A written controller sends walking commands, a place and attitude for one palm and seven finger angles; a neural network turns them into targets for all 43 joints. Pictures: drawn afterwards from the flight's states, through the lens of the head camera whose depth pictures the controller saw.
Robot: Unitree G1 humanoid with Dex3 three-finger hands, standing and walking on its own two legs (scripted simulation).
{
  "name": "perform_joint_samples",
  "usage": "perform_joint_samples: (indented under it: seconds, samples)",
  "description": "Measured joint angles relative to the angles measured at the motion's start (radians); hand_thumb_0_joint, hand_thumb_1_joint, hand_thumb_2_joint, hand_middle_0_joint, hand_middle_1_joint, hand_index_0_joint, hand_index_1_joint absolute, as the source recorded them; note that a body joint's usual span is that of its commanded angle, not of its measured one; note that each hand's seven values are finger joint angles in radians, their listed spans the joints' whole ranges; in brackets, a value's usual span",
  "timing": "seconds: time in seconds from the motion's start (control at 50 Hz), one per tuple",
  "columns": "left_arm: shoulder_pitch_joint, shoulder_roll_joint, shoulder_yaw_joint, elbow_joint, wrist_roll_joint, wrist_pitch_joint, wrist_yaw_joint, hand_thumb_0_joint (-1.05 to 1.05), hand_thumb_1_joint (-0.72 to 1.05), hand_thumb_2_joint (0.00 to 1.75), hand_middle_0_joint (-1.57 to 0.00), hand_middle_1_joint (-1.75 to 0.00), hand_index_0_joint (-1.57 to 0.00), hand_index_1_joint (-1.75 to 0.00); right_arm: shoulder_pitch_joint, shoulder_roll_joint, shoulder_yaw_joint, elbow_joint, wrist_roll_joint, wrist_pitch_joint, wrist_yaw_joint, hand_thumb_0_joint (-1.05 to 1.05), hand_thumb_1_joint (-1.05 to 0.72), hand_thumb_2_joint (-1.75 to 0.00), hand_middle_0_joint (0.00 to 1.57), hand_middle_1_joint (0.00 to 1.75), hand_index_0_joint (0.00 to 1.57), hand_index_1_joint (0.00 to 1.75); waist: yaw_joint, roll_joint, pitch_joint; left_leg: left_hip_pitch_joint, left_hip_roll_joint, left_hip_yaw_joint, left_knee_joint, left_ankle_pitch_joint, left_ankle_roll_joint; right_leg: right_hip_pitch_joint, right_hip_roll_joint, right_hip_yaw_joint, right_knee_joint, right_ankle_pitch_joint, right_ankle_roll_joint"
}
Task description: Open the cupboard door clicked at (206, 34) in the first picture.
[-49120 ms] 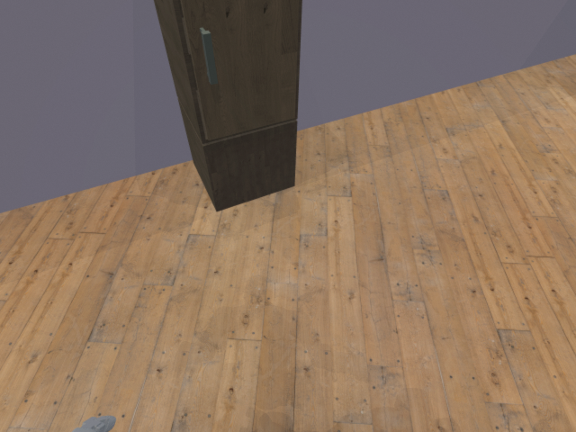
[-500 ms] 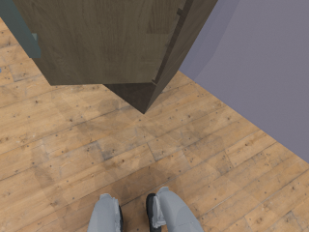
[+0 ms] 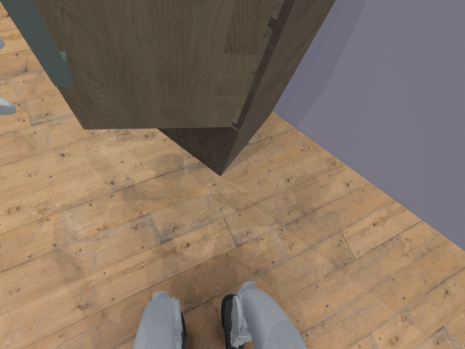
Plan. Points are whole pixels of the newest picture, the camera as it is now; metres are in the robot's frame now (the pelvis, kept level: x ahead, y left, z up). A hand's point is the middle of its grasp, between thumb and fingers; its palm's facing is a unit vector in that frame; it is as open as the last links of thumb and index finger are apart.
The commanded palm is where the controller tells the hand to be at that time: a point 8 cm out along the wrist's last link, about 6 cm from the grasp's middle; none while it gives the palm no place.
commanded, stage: slide the fingers in behind the handle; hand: left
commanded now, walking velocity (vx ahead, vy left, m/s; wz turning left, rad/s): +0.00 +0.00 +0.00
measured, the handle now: (43, 33) +0.58 +0.24 +0.07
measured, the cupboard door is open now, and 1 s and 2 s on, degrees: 43 43 43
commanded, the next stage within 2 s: close the thumb around the handle in 1.62 s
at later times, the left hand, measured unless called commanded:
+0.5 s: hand (0, 64) +0.52 +0.28 +0.07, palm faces +0.01 -1.00 +0.00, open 14.0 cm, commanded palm +0.51 +0.30 +0.07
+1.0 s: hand (26, 67) +0.52 +0.25 +0.06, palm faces +0.02 -1.00 +0.01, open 14.0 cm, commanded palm +0.51 +0.27 +0.07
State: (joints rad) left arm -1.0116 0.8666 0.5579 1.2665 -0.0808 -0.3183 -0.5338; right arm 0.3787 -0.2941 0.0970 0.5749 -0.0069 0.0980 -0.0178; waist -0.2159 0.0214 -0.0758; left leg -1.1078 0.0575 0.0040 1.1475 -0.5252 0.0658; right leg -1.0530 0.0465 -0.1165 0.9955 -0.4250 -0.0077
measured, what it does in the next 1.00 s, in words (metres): stands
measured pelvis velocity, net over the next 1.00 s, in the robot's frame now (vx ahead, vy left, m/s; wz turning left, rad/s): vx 0.00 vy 0.00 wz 0.01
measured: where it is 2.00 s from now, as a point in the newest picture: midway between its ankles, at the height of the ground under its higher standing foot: (205, 346)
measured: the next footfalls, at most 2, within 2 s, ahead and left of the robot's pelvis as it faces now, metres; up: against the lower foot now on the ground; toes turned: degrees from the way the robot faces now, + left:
none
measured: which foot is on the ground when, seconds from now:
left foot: down 0.00-1.00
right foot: down 0.00-1.00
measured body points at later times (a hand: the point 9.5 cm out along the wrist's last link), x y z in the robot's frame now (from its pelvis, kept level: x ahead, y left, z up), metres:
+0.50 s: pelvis +0.00 +0.00 +0.00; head +0.17 +0.05 +0.41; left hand +0.51 +0.33 +0.07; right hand -0.02 -0.26 -0.09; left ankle -0.01 +0.07 -0.65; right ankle +0.02 -0.13 -0.65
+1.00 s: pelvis +0.00 +0.00 +0.00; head +0.17 +0.04 +0.42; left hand +0.51 +0.31 +0.07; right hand -0.01 -0.27 -0.09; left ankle -0.01 +0.07 -0.65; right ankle +0.02 -0.13 -0.65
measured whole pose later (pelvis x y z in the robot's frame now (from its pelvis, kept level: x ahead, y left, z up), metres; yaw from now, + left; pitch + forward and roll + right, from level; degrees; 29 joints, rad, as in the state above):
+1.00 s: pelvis +0.00 +0.00 +0.00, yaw +1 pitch +26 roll -6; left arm -0.99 0.69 0.46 1.22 -0.10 -0.36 -0.40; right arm 0.39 -0.28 0.08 0.61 -0.02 0.09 0.00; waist -0.21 0.03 -0.09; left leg -1.09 0.05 0.01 1.14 -0.52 0.07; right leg -1.04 0.04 -0.11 1.01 -0.43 -0.01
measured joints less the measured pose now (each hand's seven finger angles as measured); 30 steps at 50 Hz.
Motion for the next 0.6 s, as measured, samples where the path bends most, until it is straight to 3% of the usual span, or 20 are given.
perform_joint_samples:
  seconds: [0.26, 0.6]
  samples:
    - [-0.008, -0.012, -0.015, -0.006, -0.002, 0.006, 0.007, -0.01, -0.50, 0.30, -0.30, -1.20, -0.30, -1.20, 0.018, 0.001, 0.003, 0.010, 0.000, -0.004, 0.000, 0.00, -0.90, -0.90, 0.20, 0.30, 0.20, 0.30, -0.007, 0.004, -0.004, -0.022, 0.000, -0.002, 0.016, 0.002, 0.001, -0.021, 0.000, -0.001, 0.015, 0.003, 0.000]
    - [0.045, -0.119, -0.054, -0.067, -0.011, -0.015, 0.085, -0.01, -0.50, 0.30, -0.30, -1.20, -0.30, -1.20, 0.028, 0.012, -0.013, 0.016, -0.006, 0.002, 0.015, 0.00, -0.90, -0.90, 0.20, 0.30, 0.20, 0.30, 0.004, 0.007, -0.014, 0.027, -0.006, 0.010, -0.018, 0.010, 0.004, 0.023, -0.005, 0.011, -0.014, 0.010, 0.005]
